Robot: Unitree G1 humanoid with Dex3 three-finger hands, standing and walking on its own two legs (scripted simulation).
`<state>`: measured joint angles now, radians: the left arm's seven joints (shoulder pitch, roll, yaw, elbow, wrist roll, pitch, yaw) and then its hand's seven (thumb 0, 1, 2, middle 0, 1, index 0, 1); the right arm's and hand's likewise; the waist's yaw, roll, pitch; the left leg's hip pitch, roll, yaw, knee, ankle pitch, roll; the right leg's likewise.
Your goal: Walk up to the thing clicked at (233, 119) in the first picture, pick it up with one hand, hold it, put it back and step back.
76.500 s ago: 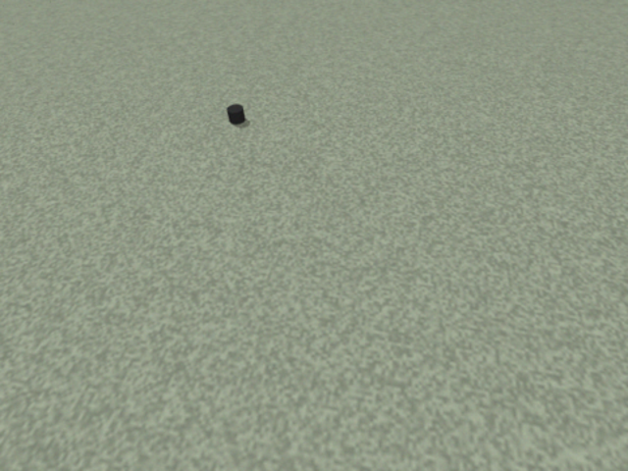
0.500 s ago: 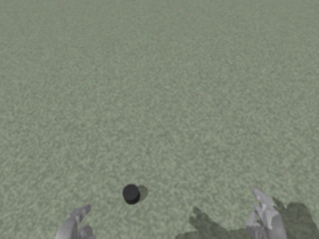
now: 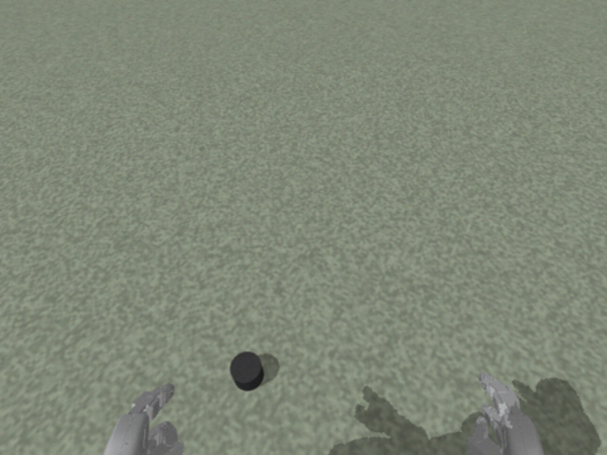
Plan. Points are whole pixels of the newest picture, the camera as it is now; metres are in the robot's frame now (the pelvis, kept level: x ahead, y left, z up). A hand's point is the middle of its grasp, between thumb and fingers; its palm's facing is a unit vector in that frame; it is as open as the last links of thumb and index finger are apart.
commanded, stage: home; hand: left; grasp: from above
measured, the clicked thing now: (247, 371) +0.48 +0.21 -0.68
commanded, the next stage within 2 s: stand in 1.44 s
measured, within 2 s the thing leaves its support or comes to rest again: neither
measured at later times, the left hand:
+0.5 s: hand out of the picture +0.15 +0.17 -0.05, palm faces +0.06 -0.98 -0.21, open 7.4 cm
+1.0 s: hand out of the picture +0.15 +0.18 -0.05, palm faces +0.05 -0.98 -0.21, open 7.4 cm
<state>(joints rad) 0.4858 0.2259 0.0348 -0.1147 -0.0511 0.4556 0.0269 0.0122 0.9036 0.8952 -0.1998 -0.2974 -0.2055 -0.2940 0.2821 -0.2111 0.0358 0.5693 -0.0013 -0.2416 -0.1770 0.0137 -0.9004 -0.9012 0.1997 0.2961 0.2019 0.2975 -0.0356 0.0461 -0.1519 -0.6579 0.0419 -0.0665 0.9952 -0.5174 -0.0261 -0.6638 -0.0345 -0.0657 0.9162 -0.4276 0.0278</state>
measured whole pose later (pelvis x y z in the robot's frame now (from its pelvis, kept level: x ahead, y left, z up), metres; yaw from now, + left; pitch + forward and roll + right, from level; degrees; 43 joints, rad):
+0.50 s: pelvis -0.01 -0.01 +0.00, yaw +0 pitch +10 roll -2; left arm 0.48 0.22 0.04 -0.11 -0.05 0.46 0.02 0.01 0.90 0.90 -0.20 -0.30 -0.21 -0.29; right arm 0.26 -0.22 0.03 0.56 0.00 -0.25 -0.18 0.01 -0.90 -0.90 0.20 0.30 0.20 0.30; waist -0.03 0.04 -0.15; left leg -0.66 0.04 -0.07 0.99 -0.50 -0.04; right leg -0.67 -0.03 -0.07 0.93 -0.42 0.02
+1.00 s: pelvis -0.01 -0.01 +0.00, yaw +0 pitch +10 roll -2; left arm 0.49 0.23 0.03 -0.13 -0.05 0.47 0.02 0.01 0.90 0.89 -0.20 -0.30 -0.21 -0.29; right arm 0.28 -0.21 0.03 0.56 0.00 -0.25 -0.19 0.01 -0.90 -0.90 0.20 0.30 0.20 0.30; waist -0.03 0.04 -0.15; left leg -0.67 0.04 -0.07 1.01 -0.51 -0.03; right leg -0.68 -0.03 -0.07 0.93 -0.43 0.02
